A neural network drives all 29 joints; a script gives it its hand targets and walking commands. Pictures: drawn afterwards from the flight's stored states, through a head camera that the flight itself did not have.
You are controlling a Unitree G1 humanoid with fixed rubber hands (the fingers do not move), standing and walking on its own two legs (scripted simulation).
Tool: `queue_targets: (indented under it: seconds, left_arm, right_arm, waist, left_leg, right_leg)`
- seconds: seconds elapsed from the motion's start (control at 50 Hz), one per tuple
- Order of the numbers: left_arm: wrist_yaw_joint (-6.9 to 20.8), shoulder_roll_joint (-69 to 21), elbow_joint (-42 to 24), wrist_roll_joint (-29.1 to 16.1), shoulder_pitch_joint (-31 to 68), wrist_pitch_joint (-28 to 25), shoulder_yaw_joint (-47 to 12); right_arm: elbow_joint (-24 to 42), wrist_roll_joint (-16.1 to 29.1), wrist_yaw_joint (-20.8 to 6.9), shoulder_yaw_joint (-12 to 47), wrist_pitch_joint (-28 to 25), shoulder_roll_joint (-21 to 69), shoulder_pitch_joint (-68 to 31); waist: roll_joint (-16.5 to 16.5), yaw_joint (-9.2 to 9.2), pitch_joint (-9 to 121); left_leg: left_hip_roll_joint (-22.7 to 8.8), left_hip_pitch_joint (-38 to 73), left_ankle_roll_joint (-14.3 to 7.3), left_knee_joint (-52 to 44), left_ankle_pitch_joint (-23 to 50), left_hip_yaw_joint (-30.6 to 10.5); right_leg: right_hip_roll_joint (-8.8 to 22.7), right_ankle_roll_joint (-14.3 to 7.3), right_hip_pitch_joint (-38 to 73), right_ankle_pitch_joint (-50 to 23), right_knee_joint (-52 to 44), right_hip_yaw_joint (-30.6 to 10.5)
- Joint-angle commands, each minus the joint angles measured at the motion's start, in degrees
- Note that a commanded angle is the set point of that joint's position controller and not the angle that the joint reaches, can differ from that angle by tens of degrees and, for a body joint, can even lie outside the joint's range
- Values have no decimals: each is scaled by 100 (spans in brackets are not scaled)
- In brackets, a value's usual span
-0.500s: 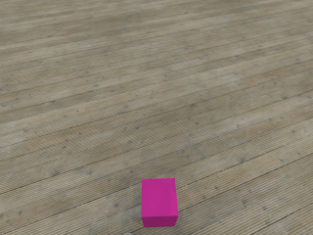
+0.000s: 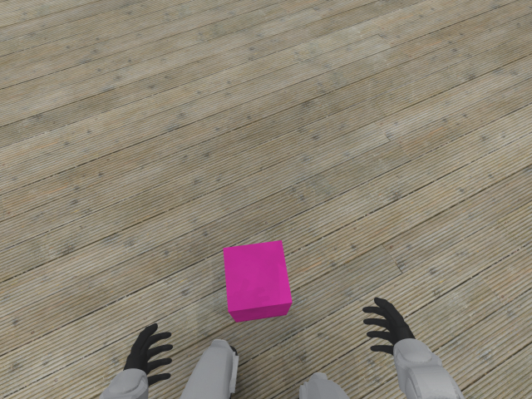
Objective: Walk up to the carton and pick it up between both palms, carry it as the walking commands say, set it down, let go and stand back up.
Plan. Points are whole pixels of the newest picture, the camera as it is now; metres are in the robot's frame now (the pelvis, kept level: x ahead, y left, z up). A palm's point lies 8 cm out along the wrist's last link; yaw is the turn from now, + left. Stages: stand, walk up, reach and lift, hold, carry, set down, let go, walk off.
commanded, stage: reach and lift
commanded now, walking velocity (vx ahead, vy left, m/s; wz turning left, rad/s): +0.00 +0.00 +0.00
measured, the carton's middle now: (257, 284) +0.40 +0.07 -0.58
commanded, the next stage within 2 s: none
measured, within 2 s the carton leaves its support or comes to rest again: neither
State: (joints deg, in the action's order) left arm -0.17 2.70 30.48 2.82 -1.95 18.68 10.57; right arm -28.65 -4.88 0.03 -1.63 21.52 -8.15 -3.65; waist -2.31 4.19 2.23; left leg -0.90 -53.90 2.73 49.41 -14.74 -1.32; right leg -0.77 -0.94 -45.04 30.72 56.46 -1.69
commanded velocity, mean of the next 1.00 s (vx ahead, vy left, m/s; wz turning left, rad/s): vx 0.00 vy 0.00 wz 0.00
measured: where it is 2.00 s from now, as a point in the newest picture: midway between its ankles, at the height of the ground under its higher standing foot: outside the picture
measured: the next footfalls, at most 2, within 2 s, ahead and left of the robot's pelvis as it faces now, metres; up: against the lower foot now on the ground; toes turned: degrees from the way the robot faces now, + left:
none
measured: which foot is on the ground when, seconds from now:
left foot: down 0.00-1.00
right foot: down 0.00-1.00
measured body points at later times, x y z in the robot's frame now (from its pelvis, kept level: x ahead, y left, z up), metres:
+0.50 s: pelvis -0.09 +0.04 -0.04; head +0.14 +0.08 +0.34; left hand +0.27 +0.24 -0.17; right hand +0.32 -0.16 -0.15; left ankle +0.08 +0.15 -0.68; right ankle -0.04 -0.11 -0.68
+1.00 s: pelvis -0.07 +0.03 -0.04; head +0.25 +0.05 +0.26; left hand +0.37 +0.25 -0.19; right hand +0.44 -0.11 -0.20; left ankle +0.08 +0.15 -0.68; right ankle -0.04 -0.11 -0.68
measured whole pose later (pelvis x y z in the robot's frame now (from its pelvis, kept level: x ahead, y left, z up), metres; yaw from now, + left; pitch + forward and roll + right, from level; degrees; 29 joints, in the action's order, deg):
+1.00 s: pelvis -0.07 +0.03 -0.04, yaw -4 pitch +26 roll -3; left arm -11.2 4.3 32.7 -1.2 53.1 10.2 17.3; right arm -50.1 -1.2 -0.6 -9.0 9.0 -17.3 -64.1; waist -0.2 8.9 -22.2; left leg 0.1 -73.7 1.6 59.2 -11.7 -4.6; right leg -3.7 2.0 -65.4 26.0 65.2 -2.9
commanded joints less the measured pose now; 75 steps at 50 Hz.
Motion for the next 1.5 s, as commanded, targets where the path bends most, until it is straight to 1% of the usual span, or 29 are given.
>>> queue_targets:
  seconds: [0.0, 0.04, 0.08, 0.18, 0.26, 0.36, 0.4, 0.48, 0.52, 0.56, 0.72, 0.8, 0.88, 0.9, 0.92, 0.96, 1.04, 1.08, 1.1, 1.12, 1.16, 1.2, 1.26, 1.32, 1.36, 1.38, 1.4, 1.44, 1.48]
  left_arm:
    - [-105, 1066, -1386, -3, 788, -255, 237]
    - [-133, 923, -1268, -76, 667, -116, 127]
    - [-168, 741, -1192, -139, 761, 42, -23]
    - [-340, 555, -1320, -186, 1783, 277, -128]
    - [-631, 438, -1535, -326, 3055, 436, -157]
    - [-1090, 346, -1291, -400, 4286, 581, -23]
    - [-1259, 313, -1204, -411, 4626, 588, 17]
    - [-1481, 187, -961, -415, 5179, 379, 107]
    - [-1540, 199, -869, -388, 5437, 225, 219]
    - [-1558, 224, -734, -372, 5741, 42, 288]
    - [-1446, 331, -402, -346, 6781, -620, 413]
    - [-1329, 367, -444, -429, 6665, -810, 486]
    - [-1177, 445, -609, -389, 6462, -950, 586]
    - [-1132, 501, -596, -375, 6524, -1015, 643]
    - [-1090, 521, -606, -370, 6529, -1066, 675]
    - [-1016, 613, -797, -359, 6544, -1158, 730]
    - [-869, 955, -1092, -393, 6599, -1322, 942]
    - [-820, 1013, -1098, -440, 6524, -1308, 926]
    - [-793, 977, -1062, -540, 6537, -1327, 964]
    - [-804, 1034, -1579, -537, 6622, -1386, 999]
    - [-784, 1031, -1549, -553, 6557, -1426, 959]
    - [-738, 986, -1420, -485, 6449, -1414, 981]
    - [-659, 896, -969, -464, 6456, -1385, 1142]
    - [-615, 795, -227, -396, 6591, -1388, 1243]
    - [-630, 813, -1, -410, 6998, -1381, 1242]
    - [-669, 861, -221, -455, 7263, -1384, 1228]
    - [-695, 908, 35, -498, 7457, -1398, 1179]
    - [-787, 984, -8, -574, 7901, -1404, 1075]
    - [-914, 1101, -145, -678, 8210, -1356, 988]
  right_arm:
    - [1084, 79, 119, -150, -177, -245, -1202]
    - [1007, 60, 166, -220, -125, -314, -1154]
    - [887, 53, 131, -356, -54, -515, -1391]
    - [573, 52, -99, -707, 51, -975, -2562]
    - [89, 129, -293, -844, 5, -1334, -3675]
    - [-678, 429, -480, -918, -149, -1752, -4978]
    - [-1000, 571, -538, -920, -233, -1923, -5407]
    - [-1415, 709, -571, -946, -546, -2147, -6109]
    - [-1578, 714, -548, -971, -704, -2213, -6453]
    - [-1705, 699, -503, -987, -873, -2265, -6761]
    - [-1978, 566, -239, -977, -1327, -2231, -7638]
    - [-1703, 436, -126, -974, -1389, -2050, -7607]
    - [-1325, 321, -59, -954, -1411, -1954, -7516]
    - [-1267, 340, -30, -921, -1439, -1921, -7662]
    - [-1220, 327, -13, -897, -1461, -1864, -7652]
    - [-835, 381, 35, -841, -1517, -1861, -7805]
    - [-283, 598, 181, -609, -1579, -1647, -8074]
    - [-206, 708, 283, -489, -1518, -1502, -8061]
    - [-270, 762, 310, -504, -1503, -1427, -8013]
    - [114, 793, 361, -555, -1527, -1391, -7918]
    - [-39, 736, 428, -598, -1546, -1369, -7693]
    - [-187, 686, 461, -582, -1504, -1266, -7519]
    - [-583, 642, 493, -562, -1426, -1099, -7729]
    - [-1124, 520, 512, -544, -1430, -1109, -8117]
    - [-1240, 471, 528, -530, -1458, -1254, -8583]
    - [-1041, 515, 546, -534, -1466, -1354, -8879]
    - [-1271, 523, 554, -547, -1488, -1423, -9053]
    - [-1351, 541, 562, -573, -1507, -1562, -9364]
    - [-1269, 633, 570, -549, -1482, -1751, -9649]
  waist:
    - [-570, 162, 3361]
    - [-487, 39, 3553]
    - [-238, 10, 3572]
    - [28, 28, 3141]
    - [89, -14, 3236]
    - [285, -20, 3536]
    - [365, 50, 3829]
    - [548, 217, 4301]
    - [558, 286, 4584]
    - [445, 272, 4851]
    - [297, 269, 5771]
    - [-3, 286, 6264]
    - [-117, 318, 6876]
    - [-106, 400, 6884]
    - [-200, 372, 7036]
    - [-226, 446, 7631]
    - [-404, 699, 8968]
    - [-343, 827, 9678]
    - [-268, 792, 9655]
    - [-62, 821, 10042]
    - [209, 778, 9846]
    - [217, 834, 9391]
    - [-144, 1016, 8530]
    - [-448, 1167, 7660]
    - [-560, 1122, 7531]
    - [-566, 1143, 7795]
    - [-585, 1111, 7452]
    - [-546, 1008, 7677]
    - [-502, 984, 8152]
  left_leg:
    - [425, 2265, -199, 435, 2575, 384]
    - [405, 2399, -160, 473, 2700, 335]
    - [345, 2674, -89, 457, 2601, 300]
    - [250, 2727, 82, 425, 1193, 322]
    - [245, 3033, 164, 401, 85, 314]
    - [153, 3712, 201, 186, -1095, -52]
    - [125, 3934, 217, 132, -1373, -183]
    - [105, 4022, 223, 191, -1259, -308]
    - [130, 4008, 201, 283, -1143, -291]
    - [130, 4003, 176, 329, -1153, -311]
    - [202, 3631, 100, 688, -420, -231]
    - [227, 3662, -15, 656, 521, -174]
    - [289, 3718, -109, 728, 1656, -56]
    - [308, 3616, -141, 761, 1829, 0]
    - [306, 3608, -155, 808, 2041, 11]
    - [335, 3788, -176, 959, 2795, 82]
    - [417, 3838, -222, 1399, 4295, 241]
    - [418, 4108, -223, 1595, 4804, 235]
    - [370, 4150, -198, 1693, 5115, 130]
    - [372, 4581, -168, 1802, 5611, 56]
    - [346, 4830, -153, 2016, 5900, -1]
    - [382, 4583, -171, 2041, 5424, 60]
    - [475, 2794, -176, 1945, 3818, 368]
    - [499, 1263, -182, 2072, 2819, 511]
    - [469, 822, -161, 2308, 2322, 553]
    - [467, 872, -136, 2426, 2275, 576]
    - [434, 541, -131, 2590, 2047, 567]
    - [391, 527, -59, 2876, 1778, 597]
    - [358, 713, -15, 3146, 1560, 619]
  right_leg:
    - [86, 378, 500, -3736, -780, -242]
    - [63, 334, 387, -3671, -749, -167]
    - [-27, 268, -68, -3003, -781, -8]
    - [-164, 110, -1006, -1115, -801, 222]
    - [-174, 52, -1521, -239, -721, 369]
    - [-196, 29, -2021, 133, -587, 492]
    - [-239, 18, -2083, 133, -481, 510]
    - [-350, 32, -2259, -42, -282, 578]
    - [-383, 80, -2296, -71, -195, 583]
    - [-426, 143, -2336, -66, -121, 607]
    - [-554, 237, -2292, -177, 32, 447]
    - [-629, 272, -1869, -665, -44, 446]
    - [-691, 281, -1400, -1280, -83, 373]
    - [-687, 288, -1330, -1369, -81, 333]
    - [-691, 286, -1224, -1536, -73, 300]
    - [-717, 290, -876, -2125, -2, 251]
    - [-733, 330, 42, -3579, 378, 49]
    - [-756, 345, 364, -3946, 574, -45]
    - [-783, 356, 165, -4080, 728, -67]
    - [-810, 348, 64, -4309, 780, -112]
    - [-840, 322, -629, -4049, 784, -128]
    - [-876, 317, -1023, -3488, 744, -120]
    - [-843, 354, -719, -2953, 917, -192]
    - [-777, 417, -819, -2395, 1215, -204]
    - [-760, 423, -1089, -1815, 1372, -133]
    - [-769, 414, -1107, -1706, 1465, -82]
    - [-759, 417, -1561, -1436, 1646, -20]
    - [-790, 371, -1939, -1091, 1871, 115]
    - [-811, 341, -2235, -794, 2139, 242]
